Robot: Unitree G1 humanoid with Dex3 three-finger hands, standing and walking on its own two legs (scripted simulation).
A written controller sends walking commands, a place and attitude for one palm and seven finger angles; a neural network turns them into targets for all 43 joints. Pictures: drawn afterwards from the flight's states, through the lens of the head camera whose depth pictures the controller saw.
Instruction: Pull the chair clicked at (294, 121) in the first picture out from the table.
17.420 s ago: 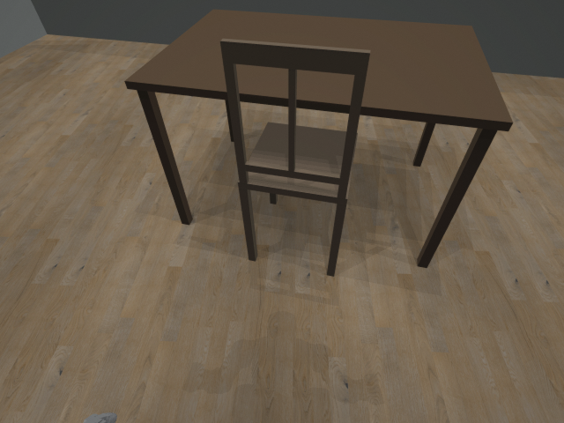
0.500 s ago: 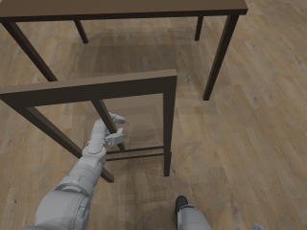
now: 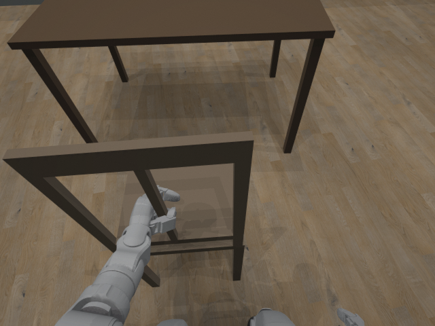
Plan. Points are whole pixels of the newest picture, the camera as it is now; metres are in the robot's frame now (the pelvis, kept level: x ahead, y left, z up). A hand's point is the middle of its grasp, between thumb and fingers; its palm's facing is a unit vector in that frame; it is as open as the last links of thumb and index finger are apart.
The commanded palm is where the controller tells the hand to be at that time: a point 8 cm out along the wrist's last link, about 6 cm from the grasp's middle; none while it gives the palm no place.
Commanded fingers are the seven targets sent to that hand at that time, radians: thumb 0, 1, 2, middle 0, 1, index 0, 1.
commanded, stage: stop walking, hand still on the chair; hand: left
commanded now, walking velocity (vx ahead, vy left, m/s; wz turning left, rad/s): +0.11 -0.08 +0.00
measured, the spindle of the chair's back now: (161, 209) +0.35 +0.13 -0.05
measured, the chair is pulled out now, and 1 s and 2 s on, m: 0.57 0.60 0.60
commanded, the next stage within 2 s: open the thumb and straighten the fingers in 0.60 s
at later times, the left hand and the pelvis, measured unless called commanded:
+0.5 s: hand (168, 232) +0.30 +0.11 -0.06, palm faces -0.05 -0.98 -0.18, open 5.2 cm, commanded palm +0.28 +0.17 -0.04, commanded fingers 0.00 0.90 0.90 -0.50 -1.45 -0.50 -1.45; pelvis +0.04 +0.00 +0.01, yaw -1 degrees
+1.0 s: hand (165, 228) +0.31 +0.12 -0.06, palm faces -0.08 -0.98 -0.15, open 9.5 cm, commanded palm +0.29 +0.18 -0.04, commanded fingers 0.00 -0.55 0.20 -0.35 -1.01 -0.35 -1.01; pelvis +0.04 +0.02 -0.01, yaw +1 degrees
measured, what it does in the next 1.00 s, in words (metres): stands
